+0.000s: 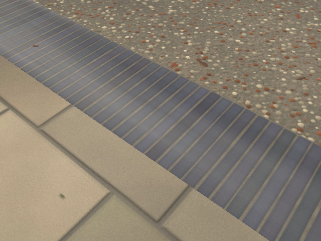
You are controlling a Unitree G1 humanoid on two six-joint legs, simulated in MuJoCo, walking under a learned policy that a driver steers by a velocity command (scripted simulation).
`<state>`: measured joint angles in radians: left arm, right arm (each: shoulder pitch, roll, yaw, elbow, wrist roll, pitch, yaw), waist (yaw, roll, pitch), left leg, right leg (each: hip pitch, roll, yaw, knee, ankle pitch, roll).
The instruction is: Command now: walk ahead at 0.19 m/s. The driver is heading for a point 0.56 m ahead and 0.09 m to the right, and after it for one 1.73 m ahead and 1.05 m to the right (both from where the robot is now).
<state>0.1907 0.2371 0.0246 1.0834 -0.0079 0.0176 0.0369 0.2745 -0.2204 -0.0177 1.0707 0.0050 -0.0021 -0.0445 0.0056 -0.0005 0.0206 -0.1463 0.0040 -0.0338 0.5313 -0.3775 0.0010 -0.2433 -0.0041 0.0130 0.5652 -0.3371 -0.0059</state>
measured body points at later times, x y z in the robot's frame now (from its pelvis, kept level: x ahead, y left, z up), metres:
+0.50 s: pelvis +0.17 -0.01 +0.00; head +0.20 -0.01 +0.45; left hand +0.05 +0.23 -0.14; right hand +0.39 -0.23 -0.10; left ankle +0.34 +0.12 -0.70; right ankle +0.01 -0.12 -0.73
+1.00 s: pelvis +0.43 +0.03 +0.01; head +0.45 +0.01 +0.46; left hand +0.63 +0.25 -0.10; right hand +0.40 -0.24 -0.14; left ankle +0.37 +0.12 -0.73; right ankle +0.58 -0.15 -0.69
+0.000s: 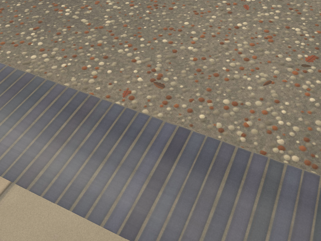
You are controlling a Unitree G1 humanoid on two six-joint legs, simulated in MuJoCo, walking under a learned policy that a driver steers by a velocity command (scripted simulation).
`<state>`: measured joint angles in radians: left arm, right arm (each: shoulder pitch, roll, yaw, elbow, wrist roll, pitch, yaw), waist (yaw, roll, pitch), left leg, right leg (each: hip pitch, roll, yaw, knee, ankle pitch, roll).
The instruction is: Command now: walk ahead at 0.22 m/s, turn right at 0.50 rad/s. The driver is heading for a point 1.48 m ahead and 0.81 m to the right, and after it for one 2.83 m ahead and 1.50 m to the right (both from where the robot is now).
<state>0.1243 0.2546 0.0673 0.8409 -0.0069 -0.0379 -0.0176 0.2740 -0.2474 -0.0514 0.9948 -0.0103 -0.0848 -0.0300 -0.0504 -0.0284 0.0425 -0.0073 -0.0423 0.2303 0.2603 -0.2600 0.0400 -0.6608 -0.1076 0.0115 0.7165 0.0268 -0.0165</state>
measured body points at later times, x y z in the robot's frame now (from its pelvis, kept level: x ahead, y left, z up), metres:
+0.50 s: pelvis +0.13 -0.02 +0.00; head +0.17 -0.04 +0.44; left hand +0.35 +0.22 -0.10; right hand +0.20 -0.32 -0.12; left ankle +0.22 +0.14 -0.71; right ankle +0.18 -0.11 -0.74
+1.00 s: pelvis +0.15 +0.01 +0.00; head +0.18 -0.02 +0.45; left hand +0.45 +0.13 -0.09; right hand +0.10 -0.30 -0.11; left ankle +0.22 +0.12 -0.74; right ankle +0.08 -0.11 -0.71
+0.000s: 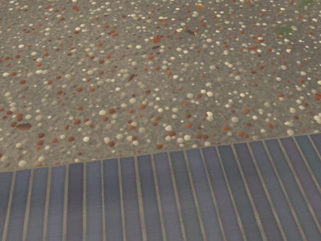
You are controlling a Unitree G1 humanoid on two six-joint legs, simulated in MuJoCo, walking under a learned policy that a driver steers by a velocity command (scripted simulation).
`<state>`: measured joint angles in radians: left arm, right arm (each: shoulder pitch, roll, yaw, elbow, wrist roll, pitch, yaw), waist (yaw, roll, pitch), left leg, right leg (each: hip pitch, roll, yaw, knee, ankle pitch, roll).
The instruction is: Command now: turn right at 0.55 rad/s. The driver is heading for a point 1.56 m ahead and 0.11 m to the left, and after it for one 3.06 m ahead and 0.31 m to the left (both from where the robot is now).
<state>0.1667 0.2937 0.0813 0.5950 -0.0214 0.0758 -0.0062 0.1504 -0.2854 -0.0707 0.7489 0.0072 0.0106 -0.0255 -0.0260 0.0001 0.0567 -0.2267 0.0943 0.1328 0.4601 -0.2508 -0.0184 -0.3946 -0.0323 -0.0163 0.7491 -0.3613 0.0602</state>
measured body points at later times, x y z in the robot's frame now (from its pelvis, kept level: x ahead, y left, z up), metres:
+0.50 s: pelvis +0.01 -0.03 -0.01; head +0.02 -0.03 +0.44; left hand +0.19 +0.19 -0.11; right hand +0.10 -0.31 -0.12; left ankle +0.02 +0.11 -0.74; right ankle +0.00 -0.13 -0.74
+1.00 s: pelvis +0.01 -0.01 +0.00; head +0.02 -0.02 +0.45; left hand +0.14 +0.23 -0.14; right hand +0.08 -0.28 -0.13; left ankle +0.02 +0.11 -0.74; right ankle +0.00 -0.13 -0.74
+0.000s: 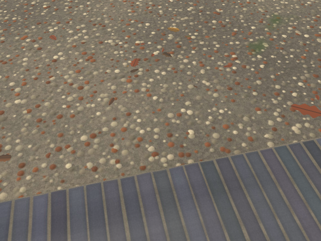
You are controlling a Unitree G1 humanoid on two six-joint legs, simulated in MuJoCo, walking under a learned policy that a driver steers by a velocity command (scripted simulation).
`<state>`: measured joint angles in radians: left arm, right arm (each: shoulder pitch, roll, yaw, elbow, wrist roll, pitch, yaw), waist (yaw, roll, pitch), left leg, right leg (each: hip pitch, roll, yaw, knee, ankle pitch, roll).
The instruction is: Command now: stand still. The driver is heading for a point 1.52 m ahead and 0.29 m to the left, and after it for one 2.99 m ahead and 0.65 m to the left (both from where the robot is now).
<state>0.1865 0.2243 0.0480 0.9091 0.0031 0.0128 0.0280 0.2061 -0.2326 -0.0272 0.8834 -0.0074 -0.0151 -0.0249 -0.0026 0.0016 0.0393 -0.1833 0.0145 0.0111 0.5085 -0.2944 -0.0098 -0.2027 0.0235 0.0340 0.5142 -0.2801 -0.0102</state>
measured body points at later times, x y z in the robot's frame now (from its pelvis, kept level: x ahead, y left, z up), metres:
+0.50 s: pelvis +0.05 -0.01 -0.01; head +0.05 -0.02 +0.44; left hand +0.09 +0.25 -0.15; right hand +0.05 -0.27 -0.16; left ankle -0.01 +0.12 -0.74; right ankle +0.01 -0.11 -0.74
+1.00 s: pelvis +0.30 +0.03 -0.01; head +0.31 +0.03 +0.44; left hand +0.24 +0.26 -0.16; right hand +0.49 -0.19 -0.12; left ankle +0.38 +0.12 -0.74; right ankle +0.09 -0.11 -0.64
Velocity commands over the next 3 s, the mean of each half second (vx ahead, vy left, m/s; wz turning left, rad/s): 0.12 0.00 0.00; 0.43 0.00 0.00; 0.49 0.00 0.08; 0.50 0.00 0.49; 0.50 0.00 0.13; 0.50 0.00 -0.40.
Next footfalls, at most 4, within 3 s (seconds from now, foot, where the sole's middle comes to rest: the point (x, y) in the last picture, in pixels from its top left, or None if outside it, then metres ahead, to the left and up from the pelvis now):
0.90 left None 0.42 0.12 -0.77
1.42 right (192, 194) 0.73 -0.11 -0.77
2.12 left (116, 161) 1.01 0.28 -0.92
2.58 right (138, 113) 1.37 0.17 -0.92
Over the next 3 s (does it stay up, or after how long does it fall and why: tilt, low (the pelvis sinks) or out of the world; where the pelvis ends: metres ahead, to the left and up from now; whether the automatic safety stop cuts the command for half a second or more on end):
stays up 1.41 0.26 -0.14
